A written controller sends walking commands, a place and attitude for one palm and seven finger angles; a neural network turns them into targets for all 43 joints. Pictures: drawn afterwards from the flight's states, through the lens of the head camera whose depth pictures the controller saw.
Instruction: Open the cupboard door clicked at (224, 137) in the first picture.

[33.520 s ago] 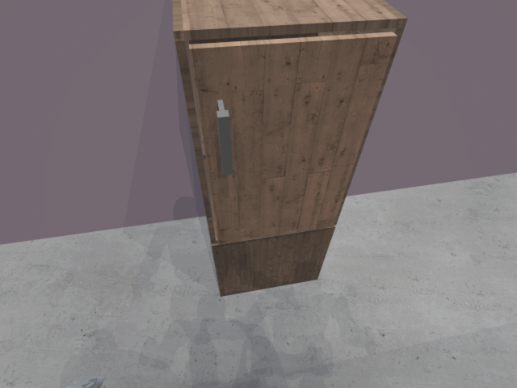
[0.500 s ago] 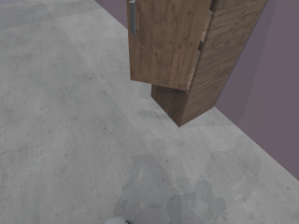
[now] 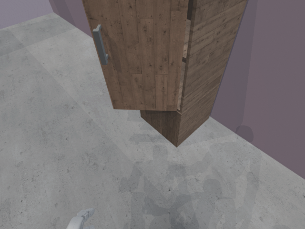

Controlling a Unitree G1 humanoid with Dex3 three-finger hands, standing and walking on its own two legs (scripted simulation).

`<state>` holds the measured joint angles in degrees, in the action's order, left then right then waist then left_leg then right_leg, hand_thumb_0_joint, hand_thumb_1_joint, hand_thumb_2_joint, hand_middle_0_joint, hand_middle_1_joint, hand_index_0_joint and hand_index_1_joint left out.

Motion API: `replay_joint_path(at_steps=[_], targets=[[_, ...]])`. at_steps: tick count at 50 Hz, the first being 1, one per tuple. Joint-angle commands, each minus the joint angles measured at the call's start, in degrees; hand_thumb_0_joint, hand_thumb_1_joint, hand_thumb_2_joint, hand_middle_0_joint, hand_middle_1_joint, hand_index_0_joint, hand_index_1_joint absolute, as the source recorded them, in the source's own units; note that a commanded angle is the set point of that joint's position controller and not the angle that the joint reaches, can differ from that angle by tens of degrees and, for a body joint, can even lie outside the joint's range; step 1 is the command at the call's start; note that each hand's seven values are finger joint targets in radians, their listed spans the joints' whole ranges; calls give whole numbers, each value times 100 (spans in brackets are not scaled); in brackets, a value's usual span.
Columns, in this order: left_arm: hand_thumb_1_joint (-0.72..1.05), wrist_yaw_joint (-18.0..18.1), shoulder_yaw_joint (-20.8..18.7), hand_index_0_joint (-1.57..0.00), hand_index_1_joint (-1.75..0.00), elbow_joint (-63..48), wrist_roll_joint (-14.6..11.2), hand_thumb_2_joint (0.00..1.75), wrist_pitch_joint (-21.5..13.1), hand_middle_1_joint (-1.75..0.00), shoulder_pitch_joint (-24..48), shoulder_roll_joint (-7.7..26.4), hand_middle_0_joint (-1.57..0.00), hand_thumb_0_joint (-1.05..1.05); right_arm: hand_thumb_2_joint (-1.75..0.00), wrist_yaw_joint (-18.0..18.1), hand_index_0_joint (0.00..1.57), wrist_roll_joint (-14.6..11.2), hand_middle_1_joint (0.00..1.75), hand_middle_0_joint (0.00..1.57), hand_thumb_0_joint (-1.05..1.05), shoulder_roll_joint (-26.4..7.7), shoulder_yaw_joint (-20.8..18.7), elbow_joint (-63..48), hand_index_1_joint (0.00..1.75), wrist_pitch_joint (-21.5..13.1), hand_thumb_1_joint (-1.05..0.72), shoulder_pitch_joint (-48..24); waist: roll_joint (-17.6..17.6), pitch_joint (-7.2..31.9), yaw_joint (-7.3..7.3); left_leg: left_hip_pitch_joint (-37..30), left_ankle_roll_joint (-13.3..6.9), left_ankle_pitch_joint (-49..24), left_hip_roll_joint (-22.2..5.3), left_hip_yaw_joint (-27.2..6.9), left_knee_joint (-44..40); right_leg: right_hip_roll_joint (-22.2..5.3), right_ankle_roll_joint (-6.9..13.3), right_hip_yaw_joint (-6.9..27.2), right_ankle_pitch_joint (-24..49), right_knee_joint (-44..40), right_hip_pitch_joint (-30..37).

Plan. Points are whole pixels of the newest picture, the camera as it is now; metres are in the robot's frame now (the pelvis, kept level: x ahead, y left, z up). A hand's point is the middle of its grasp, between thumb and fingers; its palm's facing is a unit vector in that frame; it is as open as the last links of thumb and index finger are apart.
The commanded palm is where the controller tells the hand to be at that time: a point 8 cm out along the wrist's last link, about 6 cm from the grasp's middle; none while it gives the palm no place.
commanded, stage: take the last steps up to it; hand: left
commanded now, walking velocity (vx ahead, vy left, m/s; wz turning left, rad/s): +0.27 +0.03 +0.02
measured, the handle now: (102, 45) +0.76 +0.22 +0.09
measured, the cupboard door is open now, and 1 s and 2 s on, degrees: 43 43 43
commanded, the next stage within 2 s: come to a stop and stand still in 0.28 s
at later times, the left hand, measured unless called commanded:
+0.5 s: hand out of the picture +0.15 +0.23 -0.17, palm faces +0.06 -0.99 -0.16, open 7.3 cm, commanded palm none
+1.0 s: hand (91, 196) +0.25 +0.22 -0.16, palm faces +0.03 -0.98 -0.21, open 7.3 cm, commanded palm none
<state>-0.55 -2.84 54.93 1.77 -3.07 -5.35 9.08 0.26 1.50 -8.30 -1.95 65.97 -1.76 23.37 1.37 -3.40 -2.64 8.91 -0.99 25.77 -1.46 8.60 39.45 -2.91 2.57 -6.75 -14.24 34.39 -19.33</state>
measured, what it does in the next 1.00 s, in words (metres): walks ahead: left foot, then right foot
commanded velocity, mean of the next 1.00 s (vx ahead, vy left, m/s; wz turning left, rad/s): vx -0.03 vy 0.00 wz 0.00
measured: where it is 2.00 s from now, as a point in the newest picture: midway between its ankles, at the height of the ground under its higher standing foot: outside the picture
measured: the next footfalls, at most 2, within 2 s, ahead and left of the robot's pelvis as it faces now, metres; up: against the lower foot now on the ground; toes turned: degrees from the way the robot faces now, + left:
left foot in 0.32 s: +0.24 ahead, +0.15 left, +0.00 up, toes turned +7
right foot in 0.72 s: +0.24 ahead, -0.08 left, +0.00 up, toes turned -1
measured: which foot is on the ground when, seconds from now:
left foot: up 0.00-0.30, down 0.32-0.74, up 0.76-1.00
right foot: down 0.00-0.32, up 0.34-0.70, down 0.72-1.00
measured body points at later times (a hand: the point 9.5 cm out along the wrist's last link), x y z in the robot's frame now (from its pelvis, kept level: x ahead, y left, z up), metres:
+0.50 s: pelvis +0.16 +0.06 +0.01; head +0.18 +0.08 +0.46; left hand +0.15 +0.28 -0.16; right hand +0.23 -0.18 -0.13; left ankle +0.20 +0.14 -0.73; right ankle +0.14 -0.07 -0.68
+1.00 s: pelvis +0.18 +0.03 +0.01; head +0.22 +0.04 +0.46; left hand +0.25 +0.27 -0.14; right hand +0.23 -0.21 -0.14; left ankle +0.15 +0.15 -0.71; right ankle +0.20 -0.08 -0.73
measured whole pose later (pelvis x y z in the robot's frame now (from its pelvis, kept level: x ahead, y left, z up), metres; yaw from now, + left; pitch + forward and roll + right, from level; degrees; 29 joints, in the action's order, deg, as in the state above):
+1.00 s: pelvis +0.18 +0.03 +0.01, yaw +0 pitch +0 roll +1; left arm 2.0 -1.8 57.6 1.5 0.5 -9.3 10.1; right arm 1.2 0.4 -10.6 -2.9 60.2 2.9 10.0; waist -1.4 -4.4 0.2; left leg 15.6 2.8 24.3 0.3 1.9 38.9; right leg -2.2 1.0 -4.0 -13.7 28.6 -15.1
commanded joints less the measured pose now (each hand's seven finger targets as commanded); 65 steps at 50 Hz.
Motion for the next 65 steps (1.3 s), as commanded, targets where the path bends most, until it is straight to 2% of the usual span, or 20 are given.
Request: replay_joint_path(at_steps=[1, 5, 10, 14, 16, 18, 23, 32, 34, 36, 37, 41, 49, 50, 51, 53, 54, 56, 61, 65], targets=[[90, 164, -250, -20, -30, 278, -98, 90, -62, -30, -1670, 963, -20, 0, -90, -10, 20, -62, 30, 20, 0, -498, -153, -749, 30, -147, -90, -882, -783, 125, 733, 3095, 101, 18, -379, -884, 2791, -2118, 1120, 2550, 777, -2059, 2173], [90, 135, -121, -20, -30, 231, -66, 90, -160, -30, -1086, 539, -20, 0, -90, -79, 20, -12, 30, 20, 0, -166, -123, -530, 30, 31, -90, -392, -1013, 82, 182, 2080, 296, -882, -505, -609, 1560, -1355, 646, 791, 1002, -2390, 958], [90, 84, -176, -20, -30, 433, -43, 90, -171, -30, -1282, 796, -20, 0, -90, -157, 20, -19, 30, 20, 0, -116, -106, -776, 30, -49, -90, -895, -745, 119, 339, 1605, 312, -1155, -247, -284, -119, -1312, 644, 689, 1069, -2134, 1130], [90, 79, -135, -20, -30, 572, -77, 90, -56, -30, -1285, 747, -20, 0, -90, -119, 20, 7, 30, 20, 0, -490, -143, -634, 30, -154, -90, -558, -353, 152, 71, -91, 241, -1691, -72, -203, -1270, -953, 282, 487, 369, -1233, 322], [90, 49, -53, -20, -30, 383, -116, 90, -8, -30, -1457, 344, -20, 0, -90, 12, 20, 98, 30, 20, 0, -1484, -350, -471, 30, -171, -90, 498, 1456, 726, -302, -1470, -662, -1847, -1851, -2485, -1936, 72, -184, -334, -1446, 1214, -1045], [90, 94, -4, -20, -30, 201, -47, 90, 33, -30, -991, 369, -20, 0, -90, 89, 20, 65, 30, 20, 0, -1452, -313, -548, 30, -98, -90, 371, 1261, 585, -297, -779, -1115, -920, -2240, -3112, -2565, -29, -83, 373, -1939, 3121, -1564], [90, 114, 73, -20, -30, 634, -112, 90, 282, -30, -1619, 135, -20, 0, -90, 223, 20, -7, 30, 20, 0, -807, 2, -839, 30, -136, -90, -919, 359, 474, 399, 537, -674, -4153, -1541, -1072, -2318, -291, -380, 602, -740, 1791, -108], [90, 162, -99, -20, -30, 181, -45, 90, 539, -30, -1365, 450, -20, 0, -90, 288, 20, -11, 30, 20, 0, -1194, -300, -782, 30, 212, -90, -989, 752, 451, 327, 450, -737, -4187, -1669, -1252, -1666, 46, -304, 324, -416, 379, 306], [90, 179, -119, -20, -30, 145, -29, 90, 464, -30, -1492, 591, -20, 0, -90, 263, 20, -44, 30, 20, 0, -1092, -313, -823, 30, 240, -90, -969, 315, 475, 412, 634, -453, -3644, -1327, -1160, -1206, -27, -209, 490, 829, -626, 830], [90, 209, -156, -20, -30, 43, 21, 90, 375, -30, -1273, 1128, -20, 0, -90, 164, 20, -123, 30, 20, 0, -643, -282, -884, 30, 287, -90, -758, -1160, 593, 246, 1116, 179, -871, -128, -251, -2, -1474, 468, 1761, 3118, -1158, 1000], [90, 222, -133, -20, -30, 44, -19, 90, 325, -30, -1253, 1171, -20, 0, -90, 150, 20, -128, 30, 20, 0, -509, -239, -917, 30, 376, -90, -920, -1278, 638, 372, 1179, 266, 661, 165, -420, 924, -1898, 946, 2070, 3645, -1439, 818], [90, 310, -119, -20, -30, 21, -51, 90, 279, -30, -879, 1039, -20, 0, -90, 132, 20, -132, 30, 20, 0, -529, -198, -870, 30, 457, -90, -1118, -968, 603, 323, 1748, 353, 536, 96, -951, 2006, -1527, 964, 1523, 4500, -1138, 1347], [90, 290, -149, -20, -30, 163, -61, 90, 280, -30, -756, 1130, -20, 0, -90, 79, 20, -124, 30, 20, 0, -407, -103, -695, 30, 335, -90, -765, -1002, 711, 274, 335, 375, -866, 134, -614, -1277, -1167, 537, 1338, 2590, -985, 1207], [90, 271, -122, -20, -30, 149, -110, 90, 294, -30, -726, 1038, -20, 0, -90, 77, 20, -106, 30, 20, 0, -527, -100, -645, 30, 288, -90, -623, -725, 676, 217, -106, 296, -1492, 18, -721, -1807, -977, 289, 1216, 1996, -815, 860], [90, 522, -33, -20, -30, 95, -102, 90, 181, -30, -980, 956, -20, 0, -90, 74, 20, -111, 30, 20, 0, -974, -209, -1103, 30, 157, -90, -801, 726, 1169, 172, 49, 251, -2097, -406, -570, -1363, -796, 117, 1147, 3021, -124, 1353], [90, 479, 0, -20, -30, -177, -82, 90, 228, -30, -968, 900, -20, 0, -90, 90, 20, -46, 30, 20, 0, -775, -95, -1382, 30, 150, -90, -729, 691, 1134, 257, 273, -25, -2594, -707, -866, -1064, -561, 103, 803, 1509, -20, 904], [90, 425, 69, -20, -30, -202, -61, 90, 303, -30, -856, 836, -20, 0, -90, 76, 20, -24, 30, 20, 0, -729, -50, -1514, 30, 130, -90, -807, 1337, 758, 289, 460, -98, -2880, -730, -1158, -1356, -335, 18, 623, 637, -10, 649], [90, 345, 126, -20, -30, -181, -37, 90, 406, -30, -856, 715, -20, 0, -90, 124, 20, -38, 30, 20, 0, -883, -34, -1630, 30, 118, -90, -853, 1086, -25, 327, 835, -266, -3072, -939, -1494, -1827, 44, -130, 366, -579, 82, 339], [90, 219, 175, -20, -30, -61, -49, 90, 364, -30, -1057, 715, -20, 0, -90, 99, 20, -47, 30, 20, 0, -902, -14, -1702, 30, 78, -90, -840, -116, -150, 329, 1052, -244, -642, -548, -1377, -2163, -103, -91, 734, -90, -556, 478], [90, 201, 195, -20, -30, -6, -45, 90, 337, -30, -1132, 734, -20, 0, -90, 86, 20, -35, 30, 20, 0, -972, 18, -1556, 30, 34, -90, -754, 29, -159, 310, 980, -233, -275, -530, -1409, -2461, -132, -96, 754, 3, -624, 439]])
